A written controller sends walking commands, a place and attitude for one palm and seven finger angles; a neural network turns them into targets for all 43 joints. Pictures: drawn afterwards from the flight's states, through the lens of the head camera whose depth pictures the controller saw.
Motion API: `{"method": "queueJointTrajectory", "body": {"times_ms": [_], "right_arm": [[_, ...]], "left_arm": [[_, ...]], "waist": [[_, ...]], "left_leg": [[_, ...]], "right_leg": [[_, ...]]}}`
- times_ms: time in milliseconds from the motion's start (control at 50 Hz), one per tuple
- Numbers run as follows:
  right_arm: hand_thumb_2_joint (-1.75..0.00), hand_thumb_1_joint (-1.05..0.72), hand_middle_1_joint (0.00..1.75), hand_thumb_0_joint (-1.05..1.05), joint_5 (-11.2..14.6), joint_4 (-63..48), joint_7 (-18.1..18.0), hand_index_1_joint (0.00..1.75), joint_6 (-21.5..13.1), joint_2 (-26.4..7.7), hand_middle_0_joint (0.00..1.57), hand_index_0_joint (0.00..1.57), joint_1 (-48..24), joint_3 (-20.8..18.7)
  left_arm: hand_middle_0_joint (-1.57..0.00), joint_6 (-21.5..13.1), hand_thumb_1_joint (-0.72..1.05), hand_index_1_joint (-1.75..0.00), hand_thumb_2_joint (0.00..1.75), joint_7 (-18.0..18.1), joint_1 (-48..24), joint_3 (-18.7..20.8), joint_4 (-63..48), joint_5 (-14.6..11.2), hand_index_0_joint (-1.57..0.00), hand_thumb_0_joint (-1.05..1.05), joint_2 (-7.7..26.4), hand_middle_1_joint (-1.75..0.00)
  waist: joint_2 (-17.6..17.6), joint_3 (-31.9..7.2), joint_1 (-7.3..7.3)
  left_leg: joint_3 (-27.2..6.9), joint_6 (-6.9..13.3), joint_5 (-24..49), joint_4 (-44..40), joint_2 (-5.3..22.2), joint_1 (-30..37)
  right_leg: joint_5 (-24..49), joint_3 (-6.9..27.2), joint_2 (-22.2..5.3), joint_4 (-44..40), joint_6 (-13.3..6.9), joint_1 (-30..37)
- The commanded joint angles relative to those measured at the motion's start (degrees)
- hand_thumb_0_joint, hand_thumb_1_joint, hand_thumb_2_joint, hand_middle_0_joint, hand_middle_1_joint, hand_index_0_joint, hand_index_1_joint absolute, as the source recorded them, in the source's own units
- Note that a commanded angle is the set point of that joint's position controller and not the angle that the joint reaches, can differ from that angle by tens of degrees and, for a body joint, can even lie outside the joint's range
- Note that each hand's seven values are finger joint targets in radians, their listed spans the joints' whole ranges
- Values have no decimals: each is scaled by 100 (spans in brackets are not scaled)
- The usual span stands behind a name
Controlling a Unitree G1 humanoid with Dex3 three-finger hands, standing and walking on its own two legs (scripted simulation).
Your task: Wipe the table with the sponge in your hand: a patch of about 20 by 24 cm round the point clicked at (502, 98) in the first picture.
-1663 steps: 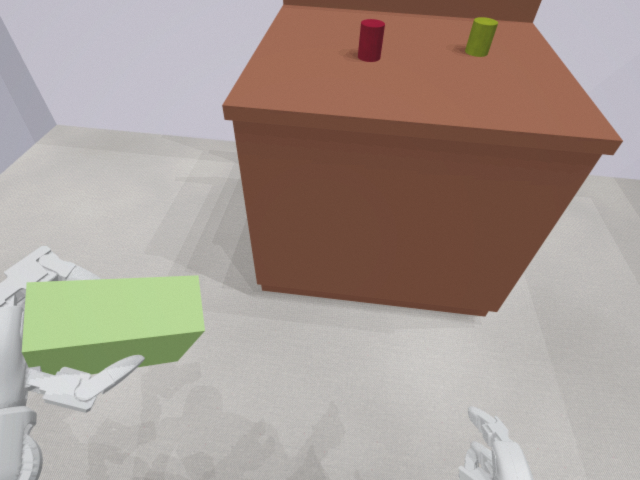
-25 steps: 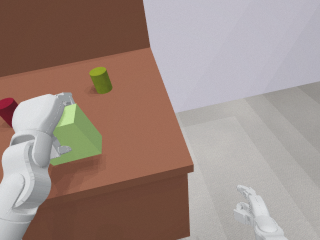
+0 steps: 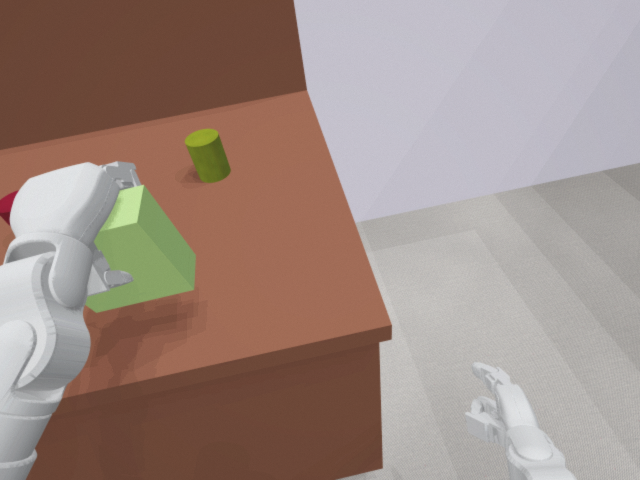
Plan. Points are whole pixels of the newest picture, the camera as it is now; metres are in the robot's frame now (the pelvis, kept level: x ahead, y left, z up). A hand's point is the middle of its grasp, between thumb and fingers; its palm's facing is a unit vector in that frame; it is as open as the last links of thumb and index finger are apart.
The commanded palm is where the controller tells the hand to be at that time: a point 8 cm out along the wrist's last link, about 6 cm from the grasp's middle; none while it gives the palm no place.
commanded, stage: bring the sponge back beside the body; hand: left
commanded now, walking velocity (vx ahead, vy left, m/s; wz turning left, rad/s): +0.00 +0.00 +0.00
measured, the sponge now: (129, 264) +0.28 +0.28 +0.16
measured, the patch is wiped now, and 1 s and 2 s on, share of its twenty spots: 1.00 1.00 1.00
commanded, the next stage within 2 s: step back with the hand held close in 1.60 s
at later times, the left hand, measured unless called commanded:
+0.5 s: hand (90, 257) +0.25 +0.28 +0.21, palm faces +0.18 -0.07 -0.98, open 9.7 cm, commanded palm +0.19 +0.29 +0.28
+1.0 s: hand (78, 277) +0.22 +0.28 +0.21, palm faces +0.22 -0.10 -0.97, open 9.7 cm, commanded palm +0.17 +0.29 +0.27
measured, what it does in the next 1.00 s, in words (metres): stands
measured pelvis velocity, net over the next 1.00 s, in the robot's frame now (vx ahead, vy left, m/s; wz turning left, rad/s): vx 0.00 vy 0.01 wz -0.02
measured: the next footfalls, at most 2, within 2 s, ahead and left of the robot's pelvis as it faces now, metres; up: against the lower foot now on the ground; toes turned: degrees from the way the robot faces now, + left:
none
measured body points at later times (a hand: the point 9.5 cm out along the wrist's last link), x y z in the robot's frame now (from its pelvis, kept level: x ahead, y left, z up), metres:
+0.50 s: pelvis +0.00 +0.01 +0.00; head -0.01 -0.04 +0.45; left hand +0.23 +0.28 +0.26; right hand +0.27 -0.17 -0.08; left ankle -0.03 +0.12 -0.74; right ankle +0.05 -0.08 -0.74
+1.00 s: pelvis +0.00 +0.01 +0.00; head -0.01 -0.04 +0.45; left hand +0.21 +0.28 +0.26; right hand +0.27 -0.17 -0.08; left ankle -0.03 +0.12 -0.74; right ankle +0.05 -0.08 -0.74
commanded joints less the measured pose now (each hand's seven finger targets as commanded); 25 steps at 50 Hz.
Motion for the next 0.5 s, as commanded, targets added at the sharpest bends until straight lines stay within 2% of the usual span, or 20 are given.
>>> {"method": "queueJointTrajectory", "body": {"times_ms": [0,20,40,60,80,100,120,140,200,220,240,280,300,320,340,400,420,440,460,480], "right_arm": [[-90,-90,30,0,-67,-1098,-3,30,-282,-454,20,20,-1317,-202],[-90,-90,30,0,-31,-1151,4,30,-307,-470,20,20,-1418,-206],[-90,-90,30,0,-40,-1157,4,30,-309,-416,20,20,-1262,-149],[-90,-90,30,0,-56,-1058,12,30,-273,-455,20,20,-1229,-188],[-90,-90,30,0,-74,-1101,20,30,-243,-472,20,20,-1278,-204],[-90,-90,30,0,-74,-1132,20,30,-231,-457,20,20,-1313,-202],[-90,-90,30,0,-34,-1180,27,30,-259,-469,20,20,-1439,-208],[-90,-90,30,0,-42,-1179,27,30,-262,-413,20,20,-1276,-160],[-90,-90,30,0,-65,-1124,-4,30,-257,-451,20,20,-1284,-209],[-90,-90,30,0,-13,-1161,-2,30,-295,-464,20,20,-1418,-206],[-90,-90,30,0,-39,-1168,3,30,-307,-416,20,20,-1252,-164],[-90,-90,30,0,-61,-1103,-21,30,-279,-465,20,20,-1286,-211],[-90,-90,30,0,-63,-1140,-27,30,-278,-441,20,20,-1309,-208],[-90,-90,30,0,-13,-1172,-23,30,-321,-448,20,20,-1442,-199],[-90,-90,30,0,-38,-1166,-19,30,-320,-409,20,20,-1261,-166],[-90,-90,30,0,-80,-1115,-29,30,-265,-441,20,20,-1319,-205],[-90,-90,30,0,-37,-1180,-16,30,-298,-446,20,20,-1460,-197],[-90,-90,30,0,-60,-1197,1,30,-300,-400,20,20,-1299,-159],[-90,-90,30,0,-66,-1131,12,30,-267,-406,20,20,-1327,-189],[-90,-90,30,0,-79,-1168,13,30,-250,-416,20,20,-1350,-200]], "left_arm": [[-120,-68,10,-160,130,250,-1606,1184,-1064,230,-120,0,1602,-160],[-120,-5,10,-160,130,260,-1455,1246,-1149,259,-120,0,1632,-160],[-120,-11,10,-160,130,252,-1435,1098,-1001,235,-120,0,1442,-160],[-120,-41,10,-160,130,259,-1341,1227,-915,209,-120,0,1580,-160],[-120,-64,10,-160,130,265,-1235,1358,-1116,188,-120,0,1699,-160],[-120,-81,10,-160,130,268,-1206,1356,-1241,172,-120,0,1688,-160],[-120,-28,10,-160,130,293,-1090,1432,-1357,189,-120,0,1733,-160],[-120,-46,10,-160,130,302,-1156,1230,-1308,187,-120,0,1491,-160],[-120,-83,10,-160,130,356,-1101,1275,-1365,124,-120,0,1546,-160],[-120,-10,10,-160,130,368,-1037,1270,-1416,176,-120,0,1536,-160],[-120,-52,10,-160,130,387,-1142,1170,-1438,181,-120,0,1416,-160],[-120,-83,10,-160,130,414,-1053,1272,-1443,158,-120,0,1536,-160],[-120,-94,10,-160,130,418,-1032,1227,-1502,139,-120,0,1465,-160],[-120,-22,10,-160,130,426,-957,1237,-1535,175,-120,0,1462,-160],[-120,-64,10,-160,130,439,-1024,1125,-1576,172,-120,0,1327,-160],[-120,-83,10,-160,130,471,-789,1325,-1592,121,-120,0,1506,-160],[-120,-30,10,-160,130,474,-783,1335,-1750,171,-120,0,1509,-160],[-120,-64,10,-160,130,491,-821,1240,-1809,163,-120,0,1370,-160],[-120,-71,10,-160,130,503,-679,1269,-1808,118,-120,0,1379,-160],[-120,-84,10,-160,130,506,-583,1312,-1934,85,-120,0,1395,-160]], "waist": [[-472,-1564,121],[-296,-1528,132],[-577,-1481,90],[-606,-1432,76],[-552,-1483,149],[-502,-1521,151],[-300,-1451,163],[-506,-1456,100],[-395,-1352,107],[-174,-1248,101],[-431,-1336,81],[-401,-1290,86],[-436,-1286,101],[-240,-1207,98],[-414,-1377,69],[-373,-1289,130],[-184,-1272,128],[-362,-1398,120],[-250,-1342,113],[-304,-1331,155]], "left_leg": [[-167,171,1438,-308,-109,-745],[-227,169,1402,-291,-75,-722],[-131,159,1400,-288,-81,-813],[-169,158,1368,-317,-59,-797],[-181,166,1405,-301,-80,-789],[-167,166,1439,-284,-93,-764],[-237,155,1371,-280,-58,-763],[-141,148,1442,-272,-73,-778],[-183,163,1366,-333,-68,-696],[-238,151,1292,-324,-36,-672],[-168,140,1352,-326,-43,-712],[-199,154,1310,-376,-47,-652],[-194,161,1338,-366,-57,-635],[-264,148,1296,-359,-14,-638],[-167,146,1362,-363,-34,-617],[-206,147,1377,-385,-42,-621],[-269,136,1341,-370,-14,-613],[-195,135,1502,-359,-38,-617],[-230,124,1502,-400,-23,-577],[-240,133,1525,-405,-29,-578]], "right_leg": [[757,571,-171,-181,-51,1645],[667,726,-100,-207,-104,1481],[644,524,-185,-148,-48,1611],[625,570,-151,-198,-50,1583],[700,609,-163,-182,-53,1618],[747,599,-176,-166,-48,1628],[602,763,-104,-197,-105,1456],[647,541,-168,-129,-63,1565],[580,550,-135,-225,-61,1461],[422,725,-60,-282,-120,1255],[476,519,-144,-193,-82,1453],[455,539,-112,-258,-72,1414],[490,513,-122,-259,-64,1416],[395,694,-49,-287,-125,1264],[455,486,-124,-211,-80,1465],[528,540,-111,-255,-80,1469],[456,725,-34,-269,-136,1350],[614,527,-109,-169,-104,1551],[634,540,-74,-205,-107,1525],[683,509,-81,-203,-95,1526]]}}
